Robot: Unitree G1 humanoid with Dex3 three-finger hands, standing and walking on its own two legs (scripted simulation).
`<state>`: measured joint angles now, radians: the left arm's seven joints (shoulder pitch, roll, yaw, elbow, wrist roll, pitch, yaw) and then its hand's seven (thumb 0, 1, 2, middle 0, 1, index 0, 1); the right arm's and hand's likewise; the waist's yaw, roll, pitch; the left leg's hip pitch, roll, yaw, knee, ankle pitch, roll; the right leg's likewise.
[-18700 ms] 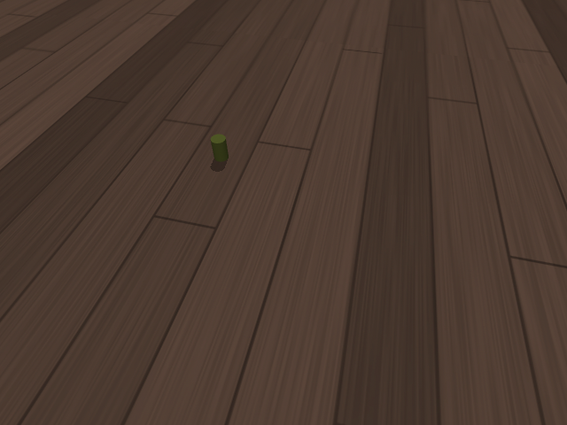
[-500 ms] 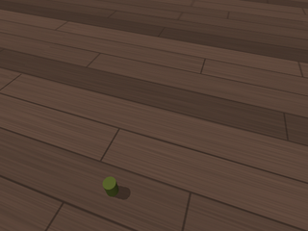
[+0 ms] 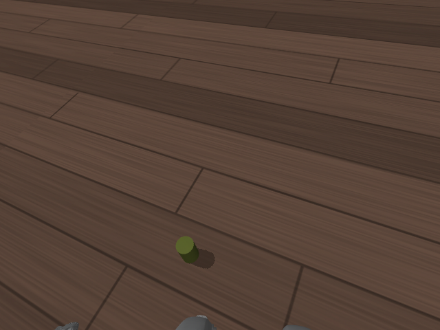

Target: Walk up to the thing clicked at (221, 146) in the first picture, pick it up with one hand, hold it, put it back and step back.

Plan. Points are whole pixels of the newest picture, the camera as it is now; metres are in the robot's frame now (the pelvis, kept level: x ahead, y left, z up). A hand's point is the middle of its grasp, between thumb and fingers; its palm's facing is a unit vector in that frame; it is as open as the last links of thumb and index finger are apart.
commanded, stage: walk up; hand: left
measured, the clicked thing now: (187, 250) +0.52 +0.25 -0.70
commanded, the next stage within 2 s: stand in 0.12 s
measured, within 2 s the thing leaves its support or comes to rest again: neither
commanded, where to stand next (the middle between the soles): +0.11 +0.04 m, yaw -4 degrees
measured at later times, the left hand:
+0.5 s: hand out of the picture +0.04 +0.28 -0.14, palm faces -0.01 -0.94 -0.34, open 7.3 cm
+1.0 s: hand out of the picture +0.09 +0.27 -0.14, palm faces -0.05 -0.94 -0.33, open 7.3 cm
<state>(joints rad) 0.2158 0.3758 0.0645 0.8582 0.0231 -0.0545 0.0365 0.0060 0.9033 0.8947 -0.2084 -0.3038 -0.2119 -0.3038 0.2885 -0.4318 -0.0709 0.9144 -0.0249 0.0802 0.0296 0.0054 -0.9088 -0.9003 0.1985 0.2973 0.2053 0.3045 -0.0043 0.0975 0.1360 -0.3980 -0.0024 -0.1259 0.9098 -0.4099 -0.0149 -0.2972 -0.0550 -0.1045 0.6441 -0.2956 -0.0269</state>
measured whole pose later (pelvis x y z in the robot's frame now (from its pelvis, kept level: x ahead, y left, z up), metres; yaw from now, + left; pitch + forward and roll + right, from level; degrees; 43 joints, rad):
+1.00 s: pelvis +0.00 +0.02 +0.02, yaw -1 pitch -2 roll +0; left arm 0.09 0.36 0.00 1.11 0.00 -0.02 -0.01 0.01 0.91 0.90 -0.20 -0.30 -0.21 -0.30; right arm 0.15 -0.36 -0.02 1.16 -0.01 -0.01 0.02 0.01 -0.91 -0.90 0.20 0.30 0.21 0.30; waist -0.02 -0.03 0.07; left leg -0.14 0.03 0.00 0.34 -0.16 -0.03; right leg -0.16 -0.01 0.00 0.37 -0.17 0.00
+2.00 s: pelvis +0.01 +0.02 +0.02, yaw +0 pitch -2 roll +0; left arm 0.10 0.35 0.00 1.13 0.01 -0.01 0.00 0.01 0.91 0.90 -0.20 -0.30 -0.21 -0.30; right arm 0.09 -0.35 0.00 1.15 -0.01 0.00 0.01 0.00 -0.91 -0.90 0.20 0.30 0.21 0.30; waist -0.01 0.00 0.05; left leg -0.11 0.03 -0.01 0.31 -0.17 -0.03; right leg -0.11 -0.01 -0.01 0.33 -0.18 0.00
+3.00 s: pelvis +0.06 +0.03 +0.01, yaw -2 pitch -1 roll +1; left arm 0.19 0.37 0.04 1.07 0.01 -0.01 -0.01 0.01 0.91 0.90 -0.20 -0.30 -0.21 -0.30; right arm 0.18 -0.36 -0.04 1.06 -0.03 -0.01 0.02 0.00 -0.91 -0.90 0.20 0.30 0.21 0.30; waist 0.01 -0.01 0.05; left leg -0.11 0.02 0.04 0.44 -0.31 -0.01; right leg -0.14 -0.02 0.04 0.49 -0.32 0.01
